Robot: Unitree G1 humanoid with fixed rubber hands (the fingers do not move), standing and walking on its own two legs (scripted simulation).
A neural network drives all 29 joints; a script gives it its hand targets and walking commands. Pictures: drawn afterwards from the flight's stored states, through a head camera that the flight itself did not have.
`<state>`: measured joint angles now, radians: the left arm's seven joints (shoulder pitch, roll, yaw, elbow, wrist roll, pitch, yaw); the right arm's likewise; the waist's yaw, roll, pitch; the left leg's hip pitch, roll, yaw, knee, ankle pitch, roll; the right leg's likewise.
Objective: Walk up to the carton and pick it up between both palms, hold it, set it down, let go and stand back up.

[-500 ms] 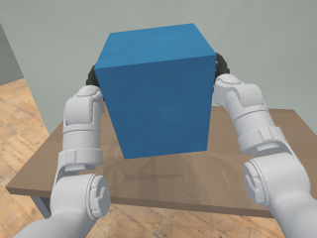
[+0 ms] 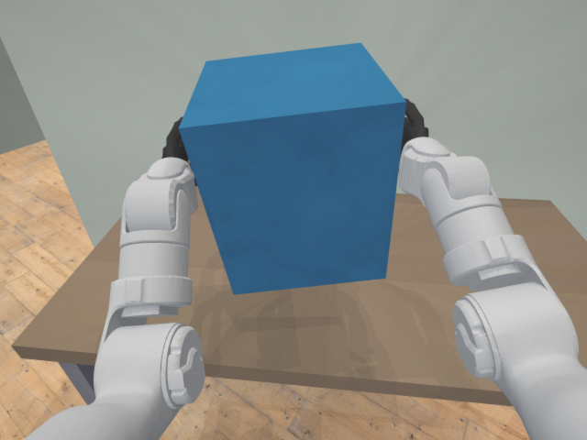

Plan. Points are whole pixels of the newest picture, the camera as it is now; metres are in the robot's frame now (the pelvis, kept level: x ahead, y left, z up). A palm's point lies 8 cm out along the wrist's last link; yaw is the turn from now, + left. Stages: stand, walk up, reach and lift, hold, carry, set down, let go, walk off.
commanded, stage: hold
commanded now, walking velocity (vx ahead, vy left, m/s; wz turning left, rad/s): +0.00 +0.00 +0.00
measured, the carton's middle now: (296, 170) +0.39 -0.01 +0.25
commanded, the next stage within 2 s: none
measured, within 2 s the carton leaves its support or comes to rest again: neither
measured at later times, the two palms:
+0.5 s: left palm (174, 176) +0.36 +0.15 +0.26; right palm (412, 155) +0.36 -0.15 +0.28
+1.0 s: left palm (182, 169) +0.37 +0.14 +0.26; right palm (416, 155) +0.37 -0.16 +0.27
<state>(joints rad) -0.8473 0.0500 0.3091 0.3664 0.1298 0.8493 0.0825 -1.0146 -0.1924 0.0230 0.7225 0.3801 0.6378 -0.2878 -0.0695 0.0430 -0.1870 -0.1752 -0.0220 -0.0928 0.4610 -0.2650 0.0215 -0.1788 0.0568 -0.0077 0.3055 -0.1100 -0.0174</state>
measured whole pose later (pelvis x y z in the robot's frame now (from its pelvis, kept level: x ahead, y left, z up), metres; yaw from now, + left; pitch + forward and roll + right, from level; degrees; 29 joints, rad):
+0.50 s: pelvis +0.00 +0.00 +0.00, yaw +0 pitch -2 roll -2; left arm -0.80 0.03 0.32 0.29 0.13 0.87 0.08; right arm -0.98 -0.18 0.02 0.66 0.38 0.66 -0.30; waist -0.08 0.04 -0.18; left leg -0.16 -0.02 -0.09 0.46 -0.26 0.02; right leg -0.16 0.06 0.00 0.31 -0.11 -0.01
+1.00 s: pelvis +0.00 +0.00 +0.00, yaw -1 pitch -1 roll -2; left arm -0.86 0.05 0.33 0.40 0.12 0.83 0.08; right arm -1.02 -0.20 0.07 0.74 0.39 0.64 -0.29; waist -0.06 0.05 -0.18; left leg -0.17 -0.02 -0.09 0.45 -0.26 0.02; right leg -0.18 0.06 0.01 0.30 -0.10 -0.02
